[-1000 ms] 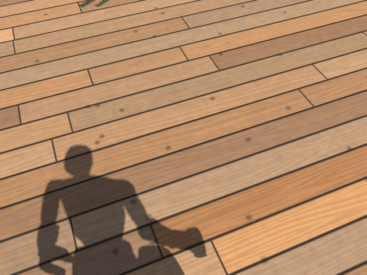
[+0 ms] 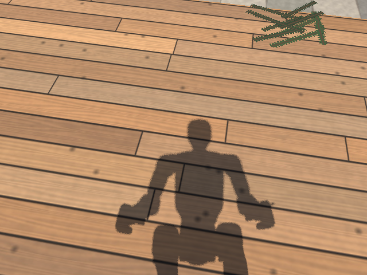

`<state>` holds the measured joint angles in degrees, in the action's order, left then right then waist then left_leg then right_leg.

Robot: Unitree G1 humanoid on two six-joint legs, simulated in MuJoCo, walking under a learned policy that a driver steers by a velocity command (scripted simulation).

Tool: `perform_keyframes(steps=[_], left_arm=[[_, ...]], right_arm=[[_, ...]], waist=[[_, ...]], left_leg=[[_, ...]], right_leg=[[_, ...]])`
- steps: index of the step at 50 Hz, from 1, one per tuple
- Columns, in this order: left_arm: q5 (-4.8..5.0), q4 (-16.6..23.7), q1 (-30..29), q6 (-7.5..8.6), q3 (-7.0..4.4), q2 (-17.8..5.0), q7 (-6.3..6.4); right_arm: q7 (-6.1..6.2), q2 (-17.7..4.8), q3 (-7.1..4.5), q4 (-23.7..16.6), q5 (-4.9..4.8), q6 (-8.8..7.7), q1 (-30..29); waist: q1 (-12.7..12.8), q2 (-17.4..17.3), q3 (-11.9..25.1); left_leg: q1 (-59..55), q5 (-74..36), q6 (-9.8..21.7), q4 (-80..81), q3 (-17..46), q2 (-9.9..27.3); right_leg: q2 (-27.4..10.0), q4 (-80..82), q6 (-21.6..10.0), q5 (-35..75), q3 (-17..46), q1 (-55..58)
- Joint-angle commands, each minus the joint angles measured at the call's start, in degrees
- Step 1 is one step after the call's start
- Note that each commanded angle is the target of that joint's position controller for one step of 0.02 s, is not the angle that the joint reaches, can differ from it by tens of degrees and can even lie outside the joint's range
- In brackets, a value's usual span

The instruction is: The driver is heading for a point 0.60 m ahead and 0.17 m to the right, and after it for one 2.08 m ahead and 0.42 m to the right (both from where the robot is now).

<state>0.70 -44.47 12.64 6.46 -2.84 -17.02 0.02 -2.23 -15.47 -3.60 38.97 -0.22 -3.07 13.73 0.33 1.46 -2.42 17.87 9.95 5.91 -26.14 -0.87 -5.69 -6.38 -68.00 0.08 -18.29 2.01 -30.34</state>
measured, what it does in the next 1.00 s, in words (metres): walks ahead, turning right: right foot, then left foot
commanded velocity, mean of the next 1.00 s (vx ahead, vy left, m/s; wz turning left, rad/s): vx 0.50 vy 0.00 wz -0.37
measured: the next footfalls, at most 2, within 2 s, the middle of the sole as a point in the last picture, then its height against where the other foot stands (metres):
right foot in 0.40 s outside the picture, level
left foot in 0.86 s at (197, 212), level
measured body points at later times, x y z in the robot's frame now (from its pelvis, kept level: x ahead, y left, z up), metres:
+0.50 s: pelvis +0.29 -0.07 -0.01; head +0.33 -0.08 +0.44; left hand +0.50 +0.16 -0.11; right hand +0.31 -0.36 -0.13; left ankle +0.15 +0.08 -0.63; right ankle +0.35 -0.15 -0.74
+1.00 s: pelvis +0.57 -0.09 +0.00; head +0.59 -0.09 +0.45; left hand +0.79 +0.10 -0.12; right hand +0.57 -0.40 -0.09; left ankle +0.66 -0.02 -0.74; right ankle +0.44 -0.17 -0.65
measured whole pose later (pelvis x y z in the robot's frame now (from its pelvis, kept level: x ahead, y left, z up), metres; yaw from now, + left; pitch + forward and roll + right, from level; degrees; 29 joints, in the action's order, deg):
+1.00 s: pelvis +0.57 -0.09 +0.00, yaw -27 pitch +2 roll +0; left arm 0.6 -40.1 17.7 2.7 -2.8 -16.9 0.2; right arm -1.1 -15.2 -3.0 40.8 0.3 -6.0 13.1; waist -0.4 2.2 0.5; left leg 19.4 10.6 1.8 -27.9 1.4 -2.5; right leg 1.8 -66.2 -1.6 -22.7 4.5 -24.8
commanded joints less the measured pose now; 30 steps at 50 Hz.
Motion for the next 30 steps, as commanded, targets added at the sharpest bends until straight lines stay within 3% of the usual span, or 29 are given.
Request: perform_keyframes(steps=[1, 4, 8, 14, 17, 18, 19, 20, 21, 22, 23, 24, 25, 26, 28, 30], left_arm=[[-0.32, 1.3, 5.3, -1.33, -1.48, -4.9, 0.20], [-0.30, 2.8, 0.4, -1.98, -1.12, -3.7, 0.40], [0.37, 3.9, -5.2, -1.32, -0.66, -2.5, -0.77], [0.58, 8.1, -12.3, -0.91, 0.03, -1.3, -3.21], [0.34, 9.7, -10.9, -1.03, -0.37, -2.2, -4.24], [0.20, 9.7, -8.2, -1.30, -0.97, -3.4, -4.20], [0.19, 8.7, -1.9, -1.50, -2.10, -5.6, -3.96], [0.22, 7.0, 7.1, -1.61, -3.66, -8.8, -3.25], [-0.34, 6.4, 14.2, -1.98, -5.43, -15.3, -2.14], [0.36, 6.6, 13.9, -1.67, -4.73, -14.0, -2.11], [0.17, 6.8, 13.3, -1.93, -3.76, -10.1, -1.82], [0.17, 7.5, 9.9, -2.10, -3.21, -8.2, -1.57], [0.27, 8.3, 6.1, -2.31, -2.85, -7.3, -1.60], [-0.04, 9.3, 3.2, -2.35, -2.29, -5.8, -1.51], [-0.39, 10.2, 0.8, -2.37, -2.30, -6.0, -1.22], [-0.30, 9.7, 1.1, -2.14, -2.62, -7.3, -0.67]], right_arm=[[0.26, -6.2, -1.45, -2.7, 0.36, -2.37, -0.8], [0.98, -6.8, -1.49, -0.2, 0.57, -2.84, 1.7], [1.74, -7.4, -1.28, 1.7, 0.69, -2.92, 2.9], [2.41, -8.3, -1.58, 5.1, 0.31, -1.63, 6.1], [3.27, -9.9, -1.96, 4.8, 0.13, -0.31, 4.5], [3.70, -10.9, -2.16, 4.5, 0.08, 0.12, 4.1], [4.08, -11.5, -2.21, 4.3, 0.11, 0.59, 3.4], [4.41, -11.5, -1.98, 3.7, -0.10, 0.54, 2.3], [4.07, -6.6, -0.27, 1.3, 1.20, -0.79, 6.5], [2.65, -3.6, 1.23, 0.8, 1.72, -2.90, 8.2], [1.40, -8.2, 0.11, -0.3, -0.46, -4.64, 2.9], [1.00, -8.3, 0.37, -1.9, -1.57, -5.41, -1.3], [1.23, -7.7, 0.39, -2.2, -0.61, -5.56, -2.7], [1.62, -8.3, -0.20, -2.1, 0.53, -5.01, -2.4], [1.92, -7.4, -0.29, -2.0, 1.13, -3.55, 0.1], [2.48, -6.1, 0.12, -2.2, 1.40, -2.61, -0.3]], waist=[[1.6, -3.7, 6.1], [0.0, -3.9, 2.8], [-2.9, -4.2, 0.8], [-5.6, -3.3, -2.1], [-3.4, -5.3, 0.8], [-1.7, -6.8, 3.4], [1.9, -7.3, 7.2], [7.0, -5.5, 11.7], [6.8, 6.0, 19.8], [4.4, 11.9, 26.9], [7.0, 6.4, 22.7], [5.8, 2.0, 14.8], [3.0, -3.3, 8.9], [0.9, -3.6, 6.3], [-1.7, -0.6, 4.8], [-2.1, 0.4, 4.0]], left_leg=[[-7.3, -21.5, 10.2, 14.1, 13.2, 16.4], [-7.9, -23.1, 8.2, 16.0, 7.8, 15.3], [-10.8, -18.9, 4.2, 17.7, 2.4, 14.4], [-24.1, -24.0, 3.6, 14.8, -0.3, 19.1], [-26.9, -45.2, 2.2, 6.9, -2.7, 19.6], [-27.0, -55.8, 1.6, 1.9, -3.4, 19.3], [-25.2, -61.8, 0.8, -6.9, -4.4, 18.5], [-17.1, -55.5, -1.3, -20.0, -6.0, 16.5], [4.7, -24.7, -4.7, -42.8, -6.7, 9.5], [21.4, 22.3, -6.4, -56.1, 3.7, -0.3], [27.6, 19.3, -5.0, -57.8, 9.6, 4.1], [28.8, 14.6, -4.2, -53.6, 8.4, 6.8], [26.8, 12.0, -4.5, -47.4, 7.0, 8.9], [23.1, 10.2, -5.2, -43.0, 6.6, 10.6], [18.6, 8.7, -7.1, -38.9, 5.6, 11.3], [17.0, 5.7, -9.2, -33.1, 4.1, 11.0]], right_leg=[[-3.1, 2.6, 0.9, 6.0, 1.0, -5.2], [-2.9, 10.2, 1.5, 15.2, 1.2, -9.8], [-0.3, 24.2, -0.1, 27.8, 0.6, -9.2], [2.3, 33.2, -2.6, 22.9, -0.8, -15.2], [5.8, 34.0, -5.0, 13.6, -5.5, -10.0], [8.0, 33.4, -6.1, 10.4, -7.5, -5.0], [10.1, 34.2, -7.7, 9.6, -8.3, 3.7], [9.6, 38.1, -10.3, 14.8, -5.0, 18.7], [-5.0, 37.4, -18.8, 17.3, 18.1, 42.2], [-13.6, 46.0, -26.6, 12.6, 45.2, 54.8], [-11.4, 48.1, -22.8, 6.7, 39.3, 52.9], [-9.4, 49.1, -20.2, 7.3, 31.1, 44.2], [-7.0, 50.6, -18.6, 12.2, 25.8, 34.3], [-5.1, 52.1, -17.8, 17.2, 22.0, 27.6], [-2.9, 54.5, -18.2, 21.8, 19.2, 19.6], [-1.3, 55.1, -18.1, 26.1, 15.1, 14.7]])
Velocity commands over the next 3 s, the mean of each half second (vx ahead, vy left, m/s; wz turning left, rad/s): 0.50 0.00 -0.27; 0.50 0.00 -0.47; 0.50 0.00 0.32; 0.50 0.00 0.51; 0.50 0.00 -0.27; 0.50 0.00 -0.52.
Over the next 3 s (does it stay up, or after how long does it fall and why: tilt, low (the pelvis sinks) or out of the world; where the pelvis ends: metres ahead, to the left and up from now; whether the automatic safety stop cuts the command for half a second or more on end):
stays up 1.63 -0.27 0.00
